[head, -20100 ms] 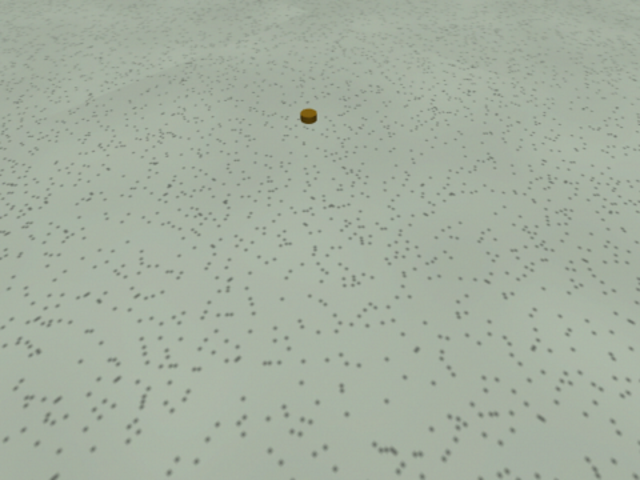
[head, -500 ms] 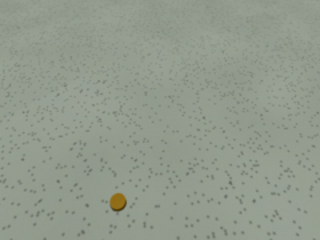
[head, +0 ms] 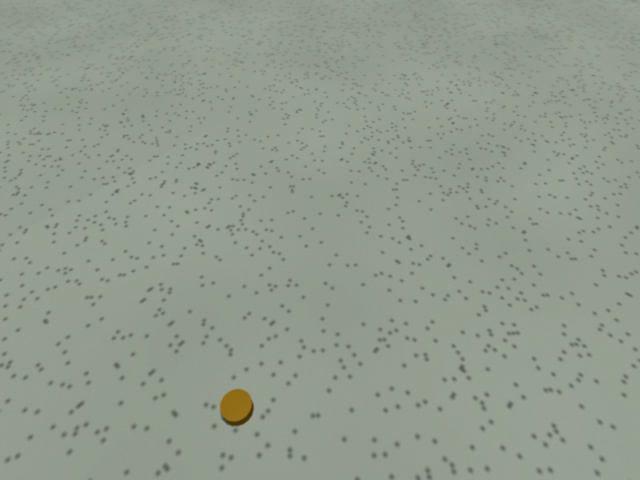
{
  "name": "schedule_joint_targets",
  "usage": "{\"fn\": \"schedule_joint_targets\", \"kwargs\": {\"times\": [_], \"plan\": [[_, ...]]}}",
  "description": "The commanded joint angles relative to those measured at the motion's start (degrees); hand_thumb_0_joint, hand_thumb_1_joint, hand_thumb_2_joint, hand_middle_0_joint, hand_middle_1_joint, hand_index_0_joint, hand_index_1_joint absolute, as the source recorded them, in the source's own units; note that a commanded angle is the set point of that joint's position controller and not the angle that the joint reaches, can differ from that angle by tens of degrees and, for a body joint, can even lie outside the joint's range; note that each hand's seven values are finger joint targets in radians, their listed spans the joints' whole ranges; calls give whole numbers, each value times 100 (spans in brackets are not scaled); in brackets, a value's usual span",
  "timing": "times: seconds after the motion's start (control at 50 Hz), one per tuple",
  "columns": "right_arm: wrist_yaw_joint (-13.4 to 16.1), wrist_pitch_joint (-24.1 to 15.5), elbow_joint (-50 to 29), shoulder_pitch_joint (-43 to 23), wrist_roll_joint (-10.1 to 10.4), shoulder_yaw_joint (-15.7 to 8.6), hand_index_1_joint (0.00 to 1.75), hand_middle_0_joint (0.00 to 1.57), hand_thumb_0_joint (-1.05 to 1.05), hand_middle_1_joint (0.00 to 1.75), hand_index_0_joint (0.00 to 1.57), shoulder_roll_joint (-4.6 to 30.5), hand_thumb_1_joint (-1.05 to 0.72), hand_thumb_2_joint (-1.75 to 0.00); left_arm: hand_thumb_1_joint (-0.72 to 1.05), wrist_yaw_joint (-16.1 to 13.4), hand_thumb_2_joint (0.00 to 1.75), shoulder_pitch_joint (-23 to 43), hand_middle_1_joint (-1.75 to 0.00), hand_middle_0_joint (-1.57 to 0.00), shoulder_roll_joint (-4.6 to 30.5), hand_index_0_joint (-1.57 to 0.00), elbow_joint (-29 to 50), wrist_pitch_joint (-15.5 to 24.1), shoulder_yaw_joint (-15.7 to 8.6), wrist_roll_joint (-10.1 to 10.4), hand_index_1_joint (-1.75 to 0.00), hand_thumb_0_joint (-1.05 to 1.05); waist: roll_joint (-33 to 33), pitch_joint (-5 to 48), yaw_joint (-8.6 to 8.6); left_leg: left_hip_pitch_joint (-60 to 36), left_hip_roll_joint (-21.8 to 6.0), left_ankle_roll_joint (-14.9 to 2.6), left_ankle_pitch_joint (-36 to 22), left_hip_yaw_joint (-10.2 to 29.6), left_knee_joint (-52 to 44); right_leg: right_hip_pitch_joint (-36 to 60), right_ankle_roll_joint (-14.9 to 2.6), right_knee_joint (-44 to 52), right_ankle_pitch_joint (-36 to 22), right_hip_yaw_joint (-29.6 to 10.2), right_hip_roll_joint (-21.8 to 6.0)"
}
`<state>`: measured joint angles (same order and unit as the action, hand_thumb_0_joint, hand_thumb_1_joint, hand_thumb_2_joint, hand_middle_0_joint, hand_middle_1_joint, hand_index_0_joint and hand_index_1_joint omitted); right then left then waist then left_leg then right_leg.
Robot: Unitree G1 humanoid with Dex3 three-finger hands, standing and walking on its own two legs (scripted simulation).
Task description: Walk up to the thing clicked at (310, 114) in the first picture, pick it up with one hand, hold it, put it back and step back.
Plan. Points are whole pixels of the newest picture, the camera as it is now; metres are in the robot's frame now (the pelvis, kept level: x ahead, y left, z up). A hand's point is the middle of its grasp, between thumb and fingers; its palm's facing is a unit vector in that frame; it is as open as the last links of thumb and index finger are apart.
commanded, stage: stand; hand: left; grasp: from above
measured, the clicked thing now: (237, 407) +0.46 +0.25 -0.76
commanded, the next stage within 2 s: rise first in 0.72 s
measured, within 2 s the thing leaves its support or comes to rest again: neither
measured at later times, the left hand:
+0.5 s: hand out of the picture +0.07 +0.25 -0.16, palm faces -0.04 -0.94 -0.34, open 7.4 cm
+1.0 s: hand out of the picture +0.14 +0.25 -0.17, palm faces +0.02 -0.95 -0.32, open 8.2 cm
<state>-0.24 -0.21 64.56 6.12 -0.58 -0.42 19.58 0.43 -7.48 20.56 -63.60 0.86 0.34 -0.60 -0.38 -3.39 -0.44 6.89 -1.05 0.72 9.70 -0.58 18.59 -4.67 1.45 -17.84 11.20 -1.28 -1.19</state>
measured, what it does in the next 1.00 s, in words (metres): stands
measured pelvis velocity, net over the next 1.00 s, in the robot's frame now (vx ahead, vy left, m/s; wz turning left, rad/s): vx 0.00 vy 0.00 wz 0.02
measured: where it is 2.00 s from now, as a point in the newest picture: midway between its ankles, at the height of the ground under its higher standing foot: outside the picture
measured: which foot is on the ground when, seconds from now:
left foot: down 0.00-1.00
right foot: down 0.00-1.00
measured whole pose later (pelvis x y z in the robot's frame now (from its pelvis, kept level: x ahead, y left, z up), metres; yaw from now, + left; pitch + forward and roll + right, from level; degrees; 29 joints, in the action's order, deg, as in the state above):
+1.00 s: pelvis +0.00 +0.00 -0.01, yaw +1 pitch +5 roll +0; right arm 1.8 -2.0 49.6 10.2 1.7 -0.9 16.3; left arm 1.4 2.3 19.3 -61.6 1.6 -6.1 -2.9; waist -0.6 -2.1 -1.1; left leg 20.9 -1.1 0.9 14.2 1.0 30.5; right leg -18.1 1.1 -29.6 16.1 0.0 -1.0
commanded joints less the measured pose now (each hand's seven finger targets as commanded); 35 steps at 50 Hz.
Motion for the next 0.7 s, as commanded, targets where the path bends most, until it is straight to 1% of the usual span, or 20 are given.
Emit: {"fn": "schedule_joint_targets", "kwargs": {"times": [0.0,0.04,0.08,0.16,0.18,0.2,0.22,0.26,0.28,0.3,0.34,0.36,0.38,0.42,0.46,0.5,0.52,0.56,0.64,0.68], "plan": [[56,-138,-301,-180,23,-235,30,20,0,30,20,1280,-90,-90,90,-108,90,138,-30,-20,1185,-20,307,84,-239,-5,-30,0,77,360,22,-234,-651,-166,-674,493,-272,-248,-239,301,-685,-388,-602],[48,-128,-293,-157,13,-228,30,20,0,30,20,1235,-90,-90,90,-106,90,131,-30,-20,1190,-20,309,84,-234,-5,-30,0,-10,369,23,-158,-636,-162,-622,500,-300,-206,-239,307,-611,-373,-602],[47,-132,-313,-193,20,-247,30,20,0,30,20,1290,-90,-90,90,-107,90,118,-30,-20,1200,-20,317,102,-244,-5,-30,0,33,512,32,-314,-660,-185,-822,491,-222,-151,-244,273,-850,-387,-623],[47,-138,-300,-101,11,-221,30,20,0,30,20,1230,-90,-90,90,-113,90,137,-30,-20,1213,-20,326,108,-245,-2,-30,0,72,517,3,-227,-645,-175,-868,471,-217,-79,-243,255,-936,-385,-649],[51,-139,-287,-157,16,-226,30,20,0,30,20,1249,-90,-90,90,-108,90,106,-30,-20,1213,-20,318,100,-239,8,-30,0,76,470,29,-275,-652,-161,-952,492,-216,-139,-250,256,-946,-395,-642],[57,-145,-308,-180,19,-240,30,20,0,30,20,1278,-90,-90,90,-109,90,94,-30,-20,1178,-20,323,100,-235,-10,-30,0,109,576,25,-357,-673,-169,-1081,481,-163,-98,-248,222,-1067,-355,-639],[58,-145,-294,-159,17,-230,30,20,0,30,20,1261,-90,-90,90,-111,90,100,-30,-20,1178,-20,310,94,-234,1,-30,0,147,499,27,-290,-656,-173,-1038,476,-182,-115,-241,246,-1039,-380,-639],[63,-136,-278,-124,15,-221,30,20,0,30,20,1250,-90,-90,90,-111,90,152,-30,-20,1206,-20,318,69,-247,4,-30,0,122,382,15,-151,-634,-159,-729,492,-279,-150,-250,273,-716,-368,-615],[59,-144,-290,-134,15,-226,30,20,0,30,20,1265,-90,-90,90,-105,90,83,-30,-20,1184,-20,311,75,-238,1,-30,0,155,463,24,-239,-658,-174,-794,498,-271,-140,-237,250,-769,-363,-618],[61,-141,-289,-150,13,-214,30,20,0,30,20,1233,-90,-90,90,-103,90,91,-30,-20,1192,-20,290,66,-239,8,-30,0,123,366,32,-156,-643,-169,-689,503,-302,-183,-242,266,-652,-363,-604],[59,-151,-292,-143,21,-227,30,20,0,30,20,1265,-90,-90,90,-107,90,90,-30,-20,1180,-20,300,73,-239,-9,-30,0,108,454,33,-251,-680,-175,-997,518,-254,-114,-252,222,-864,-337,-609],[60,-143,-282,-107,15,-218,30,20,0,30,20,1248,-90,-90,90,-112,90,94,-30,-20,1188,-20,303,78,-242,-5,-30,0,43,417,36,-162,-648,-167,-853,508,-267,-117,-233,267,-785,-357,-617],[58,-145,-303,-119,14,-228,30,20,0,30,20,1251,-90,-90,90,-109,90,93,-30,-20,1194,-20,318,89,-238,-12,-30,0,-5,506,27,-252,-663,-181,-977,487,-225,-70,-245,236,-957,-349,-640],[64,-145,-309,-139,19,-230,30,20,0,30,20,1258,-90,-90,90,-108,90,77,-30,-20,1182,-20,301,87,-237,-10,-30,0,27,492,24,-329,-664,-177,-1020,485,-209,-124,-236,225,-961,-349,-629],[66,-147,-301,-133,20,-233,30,20,0,30,20,1279,-90,-90,90,-108,90,74,-30,-20,1179,-20,304,79,-242,8,-30,0,64,442,35,-255,-646,-165,-896,494,-249,-119,-251,254,-852,-360,-630],[55,-152,-302,-132,17,-228,30,20,0,30,20,1262,-90,-90,90,-111,90,83,-30,-20,1173,-20,318,88,-235,2,-30,0,57,470,40,-226,-662,-165,-1063,510,-239,-69,-246,226,-993,-344,-633],[67,-155,-316,-108,10,-241,30,20,0,30,20,1283,-90,-90,90,-112,90,122,-30,-20,1195,-20,344,89,-257,0,-30,0,82,626,25,-322,-665,-184,-1145,463,-199,-5,-251,208,-1088,-366,-660],[71,-153,-331,-181,20,-235,30,20,0,30,20,1263,-90,-90,90,-115,90,89,-30,-20,1174,-20,329,95,-240,-9,-30,0,51,580,44,-374,-684,-177,-1348,490,-164,-35,-234,173,-1255,-319,-643],[74,-134,-324,-130,21,-239,30,20,0,30,20,1269,-90,-90,90,-127,90,106,-30,-20,1186,-20,334,91,-246,-11,-30,0,41,515,12,-329,-657,-165,-1148,467,-185,-83,-227,237,-1137,-317,-631],[69,-141,-328,-163,19,-229,30,20,0,30,20,1236,-90,-90,90,-124,90,105,-30,-20,1192,-20,339,88,-250,0,-30,0,51,538,22,-364,-664,-160,-1213,469,-167,-64,-251,210,-1192,-335,-647]]}}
